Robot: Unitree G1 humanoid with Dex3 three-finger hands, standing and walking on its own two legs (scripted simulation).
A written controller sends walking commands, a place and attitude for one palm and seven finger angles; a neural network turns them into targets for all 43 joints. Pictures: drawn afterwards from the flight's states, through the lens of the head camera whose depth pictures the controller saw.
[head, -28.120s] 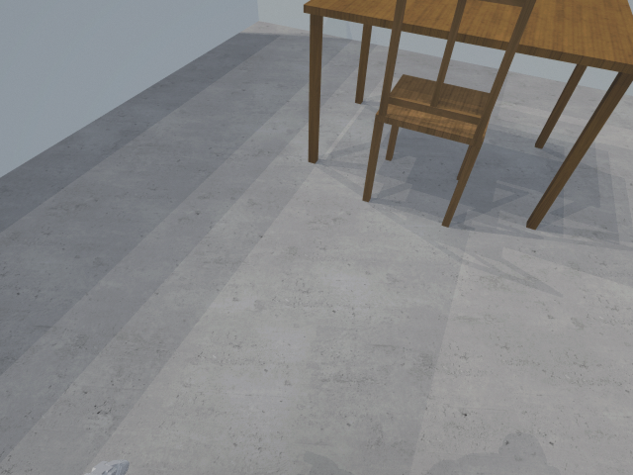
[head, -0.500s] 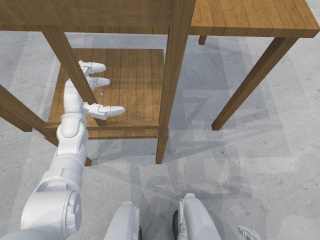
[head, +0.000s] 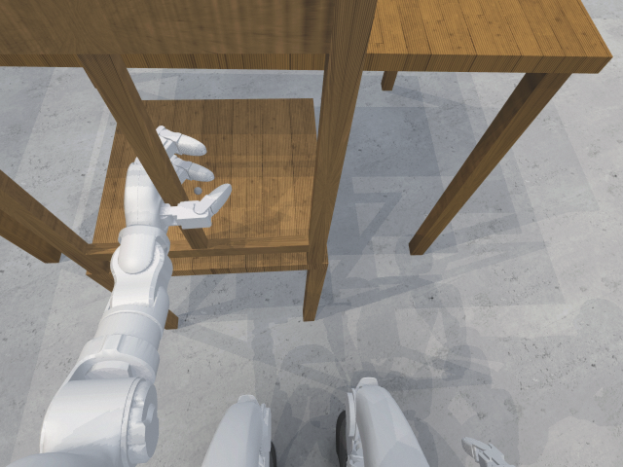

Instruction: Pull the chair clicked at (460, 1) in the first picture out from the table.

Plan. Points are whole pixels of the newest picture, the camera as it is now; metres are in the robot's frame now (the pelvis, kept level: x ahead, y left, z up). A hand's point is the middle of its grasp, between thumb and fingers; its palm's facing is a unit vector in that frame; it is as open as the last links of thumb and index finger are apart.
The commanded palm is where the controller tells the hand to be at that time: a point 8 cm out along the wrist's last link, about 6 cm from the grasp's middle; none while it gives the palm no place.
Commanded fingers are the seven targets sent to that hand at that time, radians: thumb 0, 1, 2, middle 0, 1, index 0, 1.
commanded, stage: hook a spindle and tug to test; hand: left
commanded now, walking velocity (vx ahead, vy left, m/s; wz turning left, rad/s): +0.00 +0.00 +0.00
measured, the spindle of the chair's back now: (166, 181) +0.44 +0.16 +0.07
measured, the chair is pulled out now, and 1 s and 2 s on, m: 0.04 0.06 0.06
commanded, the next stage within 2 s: open the thumb and straighten the fingers in 0.42 s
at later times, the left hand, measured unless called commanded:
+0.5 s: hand (207, 206) +0.43 +0.12 +0.03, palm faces -0.01 -1.00 -0.01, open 7.9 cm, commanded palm +0.41 +0.17 +0.03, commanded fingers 0.00 0.90 0.90 -0.50 -1.45 -0.50 -1.45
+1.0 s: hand (201, 202) +0.43 +0.13 +0.03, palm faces -0.01 -1.00 -0.05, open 14.0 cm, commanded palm +0.40 +0.18 +0.03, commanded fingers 0.00 -0.55 0.20 -0.12 -0.36 -0.12 -0.36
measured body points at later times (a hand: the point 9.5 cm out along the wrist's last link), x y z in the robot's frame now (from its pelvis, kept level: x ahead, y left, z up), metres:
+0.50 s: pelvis +0.01 +0.00 +0.01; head +0.14 +0.00 +0.44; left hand +0.43 +0.18 +0.03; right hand +0.12 -0.25 -0.12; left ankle +0.00 +0.09 -0.62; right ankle +0.06 -0.13 -0.62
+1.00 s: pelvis -0.01 -0.01 +0.00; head +0.12 -0.01 +0.43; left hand +0.43 +0.18 +0.04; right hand +0.09 -0.27 -0.12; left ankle +0.00 +0.09 -0.62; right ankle +0.06 -0.13 -0.62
